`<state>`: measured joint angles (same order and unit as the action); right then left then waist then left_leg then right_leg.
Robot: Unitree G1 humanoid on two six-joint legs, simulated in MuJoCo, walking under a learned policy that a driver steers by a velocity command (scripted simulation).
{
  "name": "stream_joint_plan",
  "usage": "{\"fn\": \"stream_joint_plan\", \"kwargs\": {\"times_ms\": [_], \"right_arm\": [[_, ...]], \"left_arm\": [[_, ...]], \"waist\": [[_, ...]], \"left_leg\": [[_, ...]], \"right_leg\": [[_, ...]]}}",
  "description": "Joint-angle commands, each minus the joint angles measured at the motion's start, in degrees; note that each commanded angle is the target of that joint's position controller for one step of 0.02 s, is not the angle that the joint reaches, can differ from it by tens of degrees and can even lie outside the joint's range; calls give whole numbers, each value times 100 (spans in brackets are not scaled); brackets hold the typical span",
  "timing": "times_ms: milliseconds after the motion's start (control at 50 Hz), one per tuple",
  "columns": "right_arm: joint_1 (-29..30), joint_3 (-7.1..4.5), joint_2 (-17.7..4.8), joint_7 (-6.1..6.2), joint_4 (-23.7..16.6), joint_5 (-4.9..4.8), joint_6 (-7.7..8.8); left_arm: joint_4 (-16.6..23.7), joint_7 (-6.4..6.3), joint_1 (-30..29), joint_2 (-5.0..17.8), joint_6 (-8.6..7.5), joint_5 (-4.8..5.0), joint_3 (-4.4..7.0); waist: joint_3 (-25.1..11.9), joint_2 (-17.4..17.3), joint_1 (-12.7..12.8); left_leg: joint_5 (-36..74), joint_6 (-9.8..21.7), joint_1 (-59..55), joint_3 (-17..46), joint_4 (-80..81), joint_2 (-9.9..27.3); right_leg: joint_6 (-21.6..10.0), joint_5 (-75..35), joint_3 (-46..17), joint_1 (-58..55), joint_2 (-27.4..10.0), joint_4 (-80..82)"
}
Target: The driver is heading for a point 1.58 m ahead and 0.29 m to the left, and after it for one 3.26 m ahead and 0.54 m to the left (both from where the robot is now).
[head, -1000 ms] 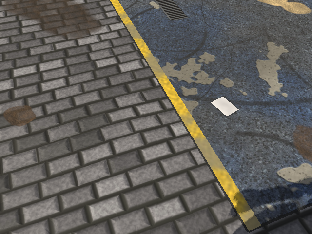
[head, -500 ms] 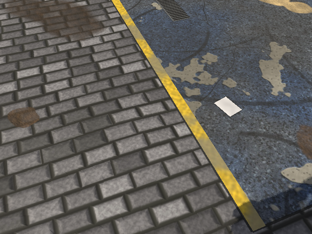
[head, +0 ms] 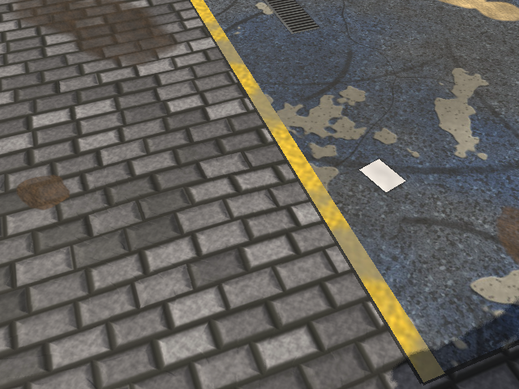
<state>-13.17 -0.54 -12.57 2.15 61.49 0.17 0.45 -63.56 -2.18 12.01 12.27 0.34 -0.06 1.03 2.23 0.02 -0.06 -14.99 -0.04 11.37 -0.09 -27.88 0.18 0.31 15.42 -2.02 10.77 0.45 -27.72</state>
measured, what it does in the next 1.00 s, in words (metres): walks ahead: left foot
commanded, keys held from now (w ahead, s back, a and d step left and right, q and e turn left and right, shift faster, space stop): w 1.00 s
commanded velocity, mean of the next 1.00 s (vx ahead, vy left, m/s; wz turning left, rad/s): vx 0.39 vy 0.00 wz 0.00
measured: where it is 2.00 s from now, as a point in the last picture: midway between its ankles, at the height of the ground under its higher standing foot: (275, 232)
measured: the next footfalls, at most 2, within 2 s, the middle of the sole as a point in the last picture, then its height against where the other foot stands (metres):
left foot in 0.68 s outside the picture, level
right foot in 1.22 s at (317, 312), level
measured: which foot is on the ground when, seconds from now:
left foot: down 0.00-0.26, up 0.28-0.66, down 0.68-1.00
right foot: down 0.00-0.68, up 0.70-1.00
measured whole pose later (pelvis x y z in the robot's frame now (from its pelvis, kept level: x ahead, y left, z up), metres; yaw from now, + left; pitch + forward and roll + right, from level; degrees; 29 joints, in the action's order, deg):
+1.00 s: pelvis +0.41 +0.03 +0.01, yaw +0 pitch +1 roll +2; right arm -20.1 -2.4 -13.6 -0.7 58.1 0.1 5.6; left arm -50.9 -1.1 7.5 15.2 -4.8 0.4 3.6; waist 0.0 2.0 -3.4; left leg -9.0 4.1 4.6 -3.4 -12.7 -4.7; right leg -0.6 2.0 -2.6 39.9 -8.6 -49.0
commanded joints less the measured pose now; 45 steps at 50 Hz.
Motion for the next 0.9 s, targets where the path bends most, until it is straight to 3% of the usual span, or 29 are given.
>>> {"fn": "stream_joint_plan", "kwargs": {"times_ms": [20, 60, 80, 140, 160, 180, 220, 240, 260, 280, 300, 320, 360, 380, 420, 500, 540, 580, 620, 660, 680, 700, 720, 740, 760, 780, 800, 840, 900], "right_arm": [[-318, -110, -601, 38, -59, -38, 11], [-293, -161, -735, 61, -134, -83, 26], [-332, -170, -743, 50, -165, -103, 80], [-846, -260, -899, -28, -85, -169, 275], [-954, -306, -1024, -50, -67, -178, 305], [-900, -328, -1074, -63, -110, -179, 321], [-386, -320, -1057, -89, -346, -190, 326], [57, -302, -1010, -107, -526, -219, 317], [425, -239, -752, -126, -713, -224, 352], [574, -159, -386, -139, -957, -192, 476], [629, -198, -569, -133, -1023, -207, 588], [447, -224, -638, -191, -956, -267, 655], [389, -239, -615, -280, -900, -248, 719], [547, -276, -645, -306, -950, -202, 723], [697, -247, -450, -384, -1033, -177, 674], [1769, -67, -138, -425, -1509, -144, 594], [1989, -80, -308, -436, -1651, -185, 559], [2070, -121, -500, -458, -1753, -211, 554], [1707, -241, -751, -470, -1721, -194, 575], [210, -473, -1114, -418, -1285, -223, 535], [-777, -576, -1418, -361, -1059, -180, 493], [-1304, -655, -1841, -395, -884, -59, 474], [-1086, -500, -1318, -415, -882, -82, 479], [-465, -423, -1076, -412, -953, -105, 520], [97, -365, -910, -422, -1091, -86, 565], [394, -326, -765, -458, -1114, -21, 607], [514, -291, -651, -477, -1085, 42, 646], [433, -270, -576, -485, -963, 19, 659], [98, -319, -843, -362, -813, 8, 671]], "left_arm": [[54, -32, 322, 564, -22, 37, 87], [147, -45, 287, 656, -61, 71, 123], [201, -32, 266, 604, -130, 79, 115], [348, 75, 141, 364, -388, 108, 80], [402, 118, 118, 244, -456, 131, 58], [435, 151, 104, 231, -505, 149, 54], [334, 183, 472, 206, -565, 171, 62], [138, 176, 998, 227, -575, 180, 85], [-79, 154, 1650, 572, -583, 152, 192], [-290, 188, 2448, 1298, -609, 186, 396], [-226, 237, 2515, 1212, -677, 75, 344], [-105, 241, 2183, 852, -734, 20, 246], [82, 288, 1788, 672, -736, 53, 170], [105, 288, 1749, 512, -686, 52, 107], [134, 234, 1839, 352, -573, 17, 39], [364, 69, 1646, 750, -525, -12, 78], [310, 50, 1848, 932, -561, 60, 144], [282, 53, 1866, 937, -567, 132, 187], [317, 60, 1754, 1026, -519, 94, 242], [400, 73, 1611, 1020, -399, 2, 255], [548, 92, 1587, 872, -386, -75, 184], [595, 182, 2406, -102, -503, -27, -58], [545, 225, 2034, 301, -687, 108, 31], [810, 239, 1393, 706, -787, 291, 156], [919, 194, 1013, 793, -827, 297, 169], [936, 136, 856, 783, -799, 223, 225], [924, 106, 1004, 688, -714, 162, 253], [915, 83, 1149, 475, -564, 143, 257], [1194, 58, 515, 572, -490, 64, 307]], "waist": [[-27, -30, 4], [430, -102, -5], [600, -156, -23], [535, -577, -189], [454, -877, -167], [482, -964, -113], [574, -884, 232], [626, -773, 522], [542, -86, 748], [285, 1542, 885], [290, 1418, 840], [387, 759, 562], [357, 373, 335], [362, 344, 306], [307, 477, 284], [599, 478, 386], [661, 634, 369], [693, 624, 260], [285, 717, -49], [-706, 785, -798], [-1378, 391, -1141], [-2481, -1374, -650], [-2288, -1186, -767], [-1176, -966, -585], [-716, -340, -383], [-416, -106, -179], [-395, -268, 52], [-266, -432, 210], [55, -316, 164]], "left_leg": [[-953, 174, 123, 34, 478, -4], [-2561, 406, 582, 284, 535, 103], [-2816, 526, 683, 515, 606, 248], [-3031, 994, 177, 1643, 1043, 967], [-3184, 1208, 60, 2242, 1386, 1366], [-3156, 1346, 248, 2612, 1611, 1618], [-2805, 1190, 946, 2240, 1533, 1441], [-2361, 952, 1535, 1693, 1169, 1083], [-1476, 601, 2226, 872, 55, 539], [-929, 193, 3125, -281, -1963, -232], [-1607, 199, 3867, 115, -3228, -190], [-1331, 321, 4223, 419, -3961, 81], [-522, 447, 4528, 320, -4137, 398], [-235, 439, 4442, 241, -3938, 543], [146, 312, 4071, -4, -3498, 601], [1295, 64, 2647, -421, -1374, 280], [1526, 121, 2214, -414, -847, 177], [1586, 286, 2154, -289, -427, 162], [1410, 486, 1597, -323, -318, -18], [1194, 762, -250, -493, -384, -299], [880, 1062, -1985, 503, -535, 564], [-841, 2082, -3768, 3570, 310, 2121], [-1360, 1944, -3434, 4598, 1282, 2110], [-1135, 1639, -2501, 3689, 1371, 1976], [-395, 1488, -1490, 2843, 1486, 1793], [285, 1389, -676, 2193, 1619, 1572], [549, 1307, -187, 1738, 1761, 1361], [674, 1358, 272, 1293, 2028, 1178], [749, 1478, 379, 1042, 2320, 1191]], "right_leg": [[-190, 774, 66, 235, 50, 396], [-372, 2295, 12, 806, 60, 263], [-443, 2411, -66, 1019, -8, 200], [-424, 1621, 104, 1533, 9, -575], [-400, 1183, 329, 1562, 82, -1005], [-452, 964, 350, 1400, 28, -1197], [-641, 1002, 371, 517, 3, -580], [-703, 795, 278, -381, -8, 142], [-824, 815, -609, -1199, -484, 629], [-1357, 1164, -2580, -2040, -1560, 1474], [-1713, 586, -3697, -2267, -2198, 1666], [-1634, 32, -3275, -2345, -2149, 1498], [-1335, -907, -2211, -2378, -1826, 1520], [-1174, -1510, -1726, -2260, -1663, 1579], [-1052, -1979, -1104, -1907, -1377, 1755], [-1016, -1809, -346, -446, -982, 2277], [-1034, -1760, -339, -469, -1151, 2448], [-950, -2150, -279, -944, -1336, 2300], [-794, -3892, -152, -1480, -1451, 1614], [-563, -5367, 135, -1326, -1190, -240], [-421, -3940, 202, -38, -956, -1902], [-71, 237, 123, 1982, 224, -4257], [-212, 1501, -665, 2599, 197, -5115], [-327, 1162, -517, 3111, -113, -5350], [-381, 580, -392, 2865, -452, -5092], [-377, 241, -294, 2566, -660, -4758], [-391, 32, -348, 2134, -854, -4487], [-363, 0, -277, 1883, -934, -4105], [-170, -546, -190, 2472, -1051, -3337]]}}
